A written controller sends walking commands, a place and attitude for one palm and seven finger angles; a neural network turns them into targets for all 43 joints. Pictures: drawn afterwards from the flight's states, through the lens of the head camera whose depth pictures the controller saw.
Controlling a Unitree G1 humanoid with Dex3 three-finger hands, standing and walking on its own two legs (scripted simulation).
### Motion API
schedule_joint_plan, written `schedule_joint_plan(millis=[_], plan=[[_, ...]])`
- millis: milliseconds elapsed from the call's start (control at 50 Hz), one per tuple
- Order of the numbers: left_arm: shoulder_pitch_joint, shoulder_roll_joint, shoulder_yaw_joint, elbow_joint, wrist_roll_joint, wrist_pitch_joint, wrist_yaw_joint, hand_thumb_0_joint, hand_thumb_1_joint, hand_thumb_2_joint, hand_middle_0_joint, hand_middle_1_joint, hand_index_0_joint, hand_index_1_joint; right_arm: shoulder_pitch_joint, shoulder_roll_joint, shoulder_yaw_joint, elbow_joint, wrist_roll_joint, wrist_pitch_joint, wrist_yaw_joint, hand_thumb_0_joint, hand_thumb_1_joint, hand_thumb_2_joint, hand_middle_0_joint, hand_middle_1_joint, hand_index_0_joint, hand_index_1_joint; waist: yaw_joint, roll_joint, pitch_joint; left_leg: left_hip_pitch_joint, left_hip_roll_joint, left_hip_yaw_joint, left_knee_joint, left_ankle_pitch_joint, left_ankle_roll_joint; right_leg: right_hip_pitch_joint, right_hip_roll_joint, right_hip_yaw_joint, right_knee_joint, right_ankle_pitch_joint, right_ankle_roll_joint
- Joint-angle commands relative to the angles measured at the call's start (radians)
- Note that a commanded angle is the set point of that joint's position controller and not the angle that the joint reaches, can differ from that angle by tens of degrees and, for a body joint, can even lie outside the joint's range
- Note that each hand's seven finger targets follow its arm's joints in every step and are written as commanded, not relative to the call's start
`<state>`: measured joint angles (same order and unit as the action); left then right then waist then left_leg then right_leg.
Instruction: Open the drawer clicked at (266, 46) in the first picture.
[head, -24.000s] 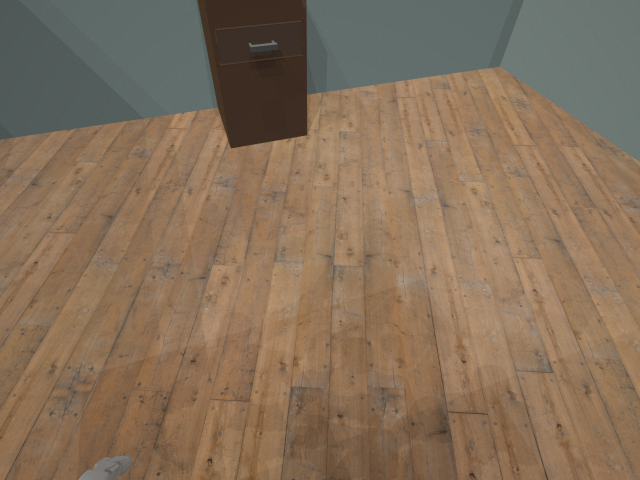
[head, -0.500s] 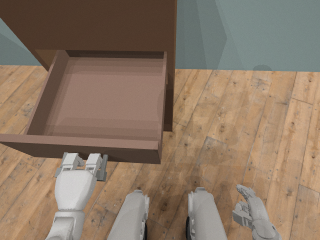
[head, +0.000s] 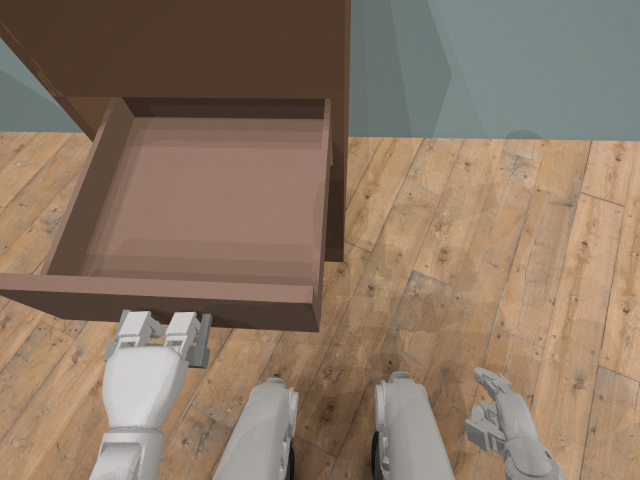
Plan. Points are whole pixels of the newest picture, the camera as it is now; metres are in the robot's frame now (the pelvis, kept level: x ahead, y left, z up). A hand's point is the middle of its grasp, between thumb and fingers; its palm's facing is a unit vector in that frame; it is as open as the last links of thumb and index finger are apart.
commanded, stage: pull the drawer open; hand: left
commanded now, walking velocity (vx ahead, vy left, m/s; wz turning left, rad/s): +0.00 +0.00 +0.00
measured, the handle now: (162, 337) +0.28 +0.23 -0.05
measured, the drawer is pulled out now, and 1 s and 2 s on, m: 0.30 0.30 0.30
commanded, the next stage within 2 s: open the thumb to release the handle in 0.12 s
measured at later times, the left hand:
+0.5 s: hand (169, 375) +0.24 +0.22 -0.07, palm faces -0.04 -0.03 -1.00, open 7.4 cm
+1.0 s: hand (168, 376) +0.24 +0.22 -0.07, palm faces -0.03 -0.03 -1.00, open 13.7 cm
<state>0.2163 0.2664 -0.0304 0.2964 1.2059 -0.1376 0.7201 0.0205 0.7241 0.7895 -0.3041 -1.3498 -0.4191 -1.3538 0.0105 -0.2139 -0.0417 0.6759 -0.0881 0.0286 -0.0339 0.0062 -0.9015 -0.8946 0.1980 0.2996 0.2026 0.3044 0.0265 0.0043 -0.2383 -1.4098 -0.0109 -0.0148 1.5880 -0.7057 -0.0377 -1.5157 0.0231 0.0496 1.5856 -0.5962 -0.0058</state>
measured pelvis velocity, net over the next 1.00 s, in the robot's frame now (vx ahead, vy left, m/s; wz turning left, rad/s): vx -0.02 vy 0.00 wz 0.01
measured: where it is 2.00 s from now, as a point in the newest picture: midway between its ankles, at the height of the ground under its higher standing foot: outside the picture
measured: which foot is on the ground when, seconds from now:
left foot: down 0.00-1.00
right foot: down 0.00-1.00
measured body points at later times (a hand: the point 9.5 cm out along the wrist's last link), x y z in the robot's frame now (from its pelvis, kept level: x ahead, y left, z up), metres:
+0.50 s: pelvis -0.01 +0.00 +0.00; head +0.14 -0.02 +0.43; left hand +0.24 +0.22 -0.02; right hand +0.20 -0.23 -0.15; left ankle +0.02 +0.14 -0.54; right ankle +0.06 -0.11 -0.54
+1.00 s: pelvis -0.02 +0.00 +0.01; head +0.12 -0.02 +0.44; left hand +0.24 +0.21 -0.01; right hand +0.18 -0.23 -0.14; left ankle +0.02 +0.14 -0.54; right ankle +0.06 -0.11 -0.54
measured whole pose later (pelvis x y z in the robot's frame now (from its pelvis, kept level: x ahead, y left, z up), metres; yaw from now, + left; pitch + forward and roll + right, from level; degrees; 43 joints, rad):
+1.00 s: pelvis -0.02 +0.00 +0.01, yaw +1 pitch +28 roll +2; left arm 0.09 0.26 -0.09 0.42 1.20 -0.05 0.74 0.00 -0.47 0.30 -0.31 -1.20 -0.33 -1.21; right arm 0.03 -0.22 -0.05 0.72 -0.08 -0.01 -0.06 0.01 -0.90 -0.89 0.20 0.30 0.20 0.30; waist 0.03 0.02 -0.22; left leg -1.39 -0.03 -0.04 1.56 -0.66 -0.04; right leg -1.48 0.01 0.03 1.54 -0.56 0.00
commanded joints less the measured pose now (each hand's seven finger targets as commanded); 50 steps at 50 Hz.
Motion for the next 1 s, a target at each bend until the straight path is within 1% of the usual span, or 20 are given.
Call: schedule_joint_plan(millis=[0,120,180,200,220,300,360,500,540,600,640,660,680,720,740,780,800,860,880,980], plan=[[0.160,0.162,0.120,-0.103,-0.026,0.021,0.039,0.000,0.900,0.900,-0.400,-1.350,-0.400,-1.350,-0.031,-0.097,-0.036,-0.124,-0.003,-0.040,-0.009,0.000,-0.900,-0.900,0.200,0.300,0.200,0.300,0.054,-0.048,-0.368,0.166,-0.036,0.019,-0.188,0.293,0.053,0.407,0.002,0.024,-0.229,0.261,-0.048],[0.189,0.143,0.109,-0.099,-0.034,0.027,0.033,0.000,0.900,0.900,-0.400,-1.350,-0.400,-1.350,-0.024,-0.093,-0.036,-0.126,-0.001,-0.042,-0.010,0.000,-0.900,-0.900,0.200,0.300,0.200,0.300,0.052,-0.073,-0.377,0.169,-0.037,0.021,-0.189,0.305,0.054,0.434,0.000,0.024,-0.232,0.302,-0.045],[0.186,0.160,0.126,-0.107,-0.035,0.023,0.034,0.000,0.900,0.900,-0.400,-1.350,-0.400,-1.350,-0.024,-0.095,-0.037,-0.125,0.000,-0.042,-0.013,0.000,-0.900,-0.900,0.200,0.300,0.200,0.300,0.056,-0.075,-0.381,0.169,-0.036,0.016,-0.188,0.319,0.054,0.432,0.002,0.021,-0.223,0.311,-0.048],[-0.130,0.122,0.025,-0.125,-0.010,0.027,0.044,0.000,0.900,0.900,-0.400,-1.350,-0.400,-1.350,-0.030,-0.106,-0.039,-0.090,-0.001,-0.045,-0.015,0.000,-0.900,-0.900,0.200,0.300,0.200,0.300,-0.043,-0.069,-0.355,0.164,-0.022,0.010,-0.157,0.284,0.060,0.341,-0.009,0.009,-0.234,0.271,-0.033],[-0.132,0.134,0.062,-0.102,0.000,0.024,0.056,0.000,0.830,0.870,-0.395,-1.342,-0.395,-1.342,-0.010,-0.103,-0.049,-0.084,-0.003,-0.054,-0.019,0.000,-0.900,-0.900,0.200,0.300,0.200,0.300,-0.018,-0.052,-0.360,0.167,-0.026,0.016,-0.158,0.267,0.056,0.336,-0.009,-0.003,-0.228,0.225,-0.034],[-0.082,0.145,0.078,-0.046,-0.007,0.042,0.063,0.000,0.550,0.750,-0.375,-1.313,-0.375,-1.313,-0.003,-0.107,-0.049,-0.079,-0.003,-0.064,-0.025,0.000,-0.900,-0.900,0.200,0.300,0.200,0.300,0.006,-0.072,-0.386,0.182,-0.030,0.018,-0.172,0.294,0.056,0.376,-0.008,-0.010,-0.234,0.250,-0.037],[-0.086,0.139,0.056,-0.068,-0.017,0.068,0.055,0.000,0.340,0.660,-0.360,-1.290,-0.360,-1.290,0.000,-0.107,-0.052,-0.082,0.003,-0.060,-0.022,0.000,-0.900,-0.900,0.200,0.300,0.200,0.300,0.005,-0.063,-0.418,0.198,-0.032,0.024,-0.184,0.296,0.055,0.418,-0.012,-0.002,-0.251,0.263,-0.034],[-0.082,0.132,0.029,-0.059,-0.024,0.084,0.038,0.000,-0.150,0.450,-0.325,-1.237,-0.325,-1.237,-0.012,-0.105,-0.044,-0.089,0.009,-0.059,-0.030,0.000,-0.900,-0.900,0.200,0.300,0.200,0.300,0.008,-0.055,-0.388,0.199,-0.032,0.027,-0.209,0.265,0.056,0.426,-0.014,-0.001,-0.277,0.212,-0.037],[-0.116,0.126,0.015,-0.058,-0.022,0.079,0.036,0.000,-0.290,0.390,-0.315,-1.222,-0.315,-1.222,-0.014,-0.106,-0.045,-0.086,0.010,-0.063,-0.031,0.000,-0.900,-0.900,0.200,0.300,0.200,0.300,-0.005,-0.059,-0.358,0.191,-0.031,0.025,-0.210,0.233,0.058,0.399,-0.013,-0.001,-0.289,0.165,-0.035],[-0.118,0.140,0.026,-0.032,-0.012,0.067,0.039,0.000,-0.500,0.300,-0.300,-1.200,-0.300,-1.200,-0.017,-0.106,-0.040,-0.085,0.008,-0.067,-0.032,0.000,-0.900,-0.900,0.200,0.300,0.200,0.300,0.002,-0.047,-0.326,0.179,-0.030,0.025,-0.211,0.215,0.057,0.378,-0.013,0.000,-0.293,0.127,-0.040],[-0.114,0.136,0.025,-0.030,-0.007,0.059,0.042,0.000,-0.500,0.300,-0.300,-1.200,-0.300,-1.200,-0.017,-0.106,-0.042,-0.088,0.006,-0.069,-0.030,0.000,-0.900,-0.900,0.200,0.300,0.200,0.300,0.006,-0.045,-0.330,0.181,-0.031,0.023,-0.211,0.214,0.057,0.371,-0.011,-0.003,-0.288,0.116,-0.042],[-0.121,0.120,0.012,-0.021,-0.006,0.059,0.043,0.000,-0.500,0.300,-0.300,-1.200,-0.300,-1.200,-0.018,-0.106,-0.042,-0.089,0.006,-0.071,-0.029,0.000,-0.900,-0.900,0.200,0.300,0.200,0.300,-0.004,-0.055,-0.314,0.179,-0.031,0.025,-0.209,0.205,0.058,0.360,-0.011,-0.002,-0.296,0.106,-0.041],[-0.129,0.137,0.031,-0.021,-0.007,0.058,0.045,0.000,-0.500,0.300,-0.300,-1.200,-0.300,-1.200,-0.019,-0.109,-0.042,-0.087,0.005,-0.072,-0.030,0.000,-0.900,-0.900,0.200,0.300,0.200,0.300,0.003,-0.046,-0.318,0.171,-0.031,0.023,-0.208,0.204,0.058,0.362,-0.011,-0.001,-0.293,0.101,-0.044],[-0.150,0.123,0.012,-0.028,-0.005,0.056,0.050,0.000,-0.500,0.300,-0.300,-1.200,-0.300,-1.200,-0.015,-0.109,-0.044,-0.087,0.004,-0.075,-0.027,0.000,-0.900,-0.900,0.200,0.300,0.200,0.300,-0.001,-0.020,-0.328,0.183,-0.031,0.026,-0.210,0.202,0.059,0.354,-0.013,-0.007,-0.292,0.096,-0.043],[-0.148,0.128,0.021,-0.016,-0.003,0.059,0.052,0.000,-0.500,0.300,-0.300,-1.200,-0.300,-1.200,-0.012,-0.110,-0.044,-0.087,0.005,-0.074,-0.026,0.000,-0.900,-0.900,0.200,0.300,0.200,0.300,-0.003,-0.039,-0.321,0.183,-0.031,0.024,-0.213,0.198,0.058,0.349,-0.011,-0.009,-0.293,0.085,-0.042],[-0.171,0.136,0.025,-0.022,-0.004,0.064,0.057,0.000,-0.500,0.300,-0.300,-1.200,-0.300,-1.200,-0.014,-0.115,-0.046,-0.088,0.004,-0.076,-0.028,0.000,-0.900,-0.900,0.200,0.300,0.200,0.300,-0.004,-0.026,-0.323,0.186,-0.030,0.019,-0.216,0.193,0.057,0.338,-0.010,-0.015,-0.291,0.071,-0.045],[-0.148,0.125,0.011,-0.073,-0.012,0.068,0.057,0.000,-0.500,0.300,-0.300,-1.200,-0.300,-1.200,-0.016,-0.113,-0.047,-0.101,0.006,-0.075,-0.025,0.000,-0.900,-0.900,0.200,0.300,0.200,0.300,0.010,-0.014,-0.369,0.210,-0.031,0.021,-0.231,0.205,0.058,0.377,-0.013,-0.014,-0.296,0.082,-0.043],[-0.178,0.129,0.011,-0.056,-0.016,0.087,0.058,0.000,-0.500,0.300,-0.300,-1.200,-0.300,-1.200,-0.005,-0.112,-0.050,-0.091,0.009,-0.076,-0.031,0.000,-0.900,-0.900,0.200,0.300,0.200,0.300,-0.013,-0.050,-0.363,0.214,-0.029,0.021,-0.231,0.209,0.058,0.383,-0.012,-0.015,-0.306,0.101,-0.036],[-0.182,0.139,0.023,-0.062,-0.016,0.087,0.058,0.000,-0.500,0.300,-0.300,-1.200,-0.300,-1.200,-0.007,-0.114,-0.048,-0.088,0.008,-0.078,-0.034,0.000,-0.900,-0.900,0.200,0.300,0.200,0.300,-0.007,-0.038,-0.375,0.211,-0.029,0.021,-0.227,0.221,0.058,0.387,-0.012,-0.015,-0.299,0.118,-0.038],[-0.225,0.138,0.015,-0.023,-0.015,0.089,0.055,0.000,-0.500,0.300,-0.300,-1.200,-0.300,-1.200,-0.005,-0.113,-0.045,-0.074,0.009,-0.083,-0.040,0.000,-0.900,-0.900,0.200,0.300,0.200,0.300,-0.020,-0.046,-0.341,0.202,-0.026,0.019,-0.231,0.201,0.058,0.366,-0.013,-0.022,-0.306,0.093,-0.037]])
